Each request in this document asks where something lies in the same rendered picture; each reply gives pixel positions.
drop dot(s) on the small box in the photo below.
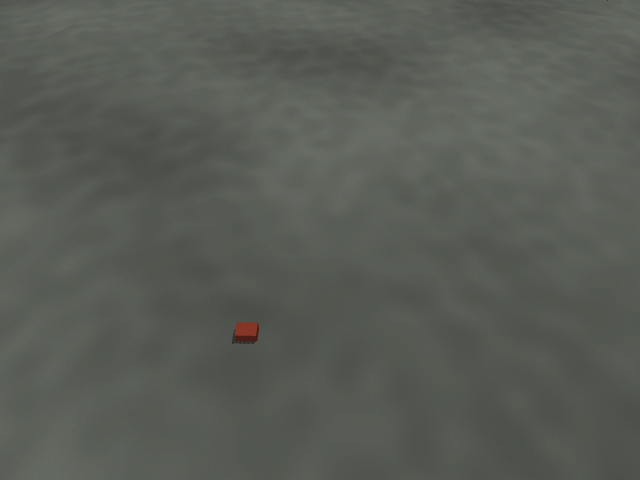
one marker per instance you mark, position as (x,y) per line
(246,331)

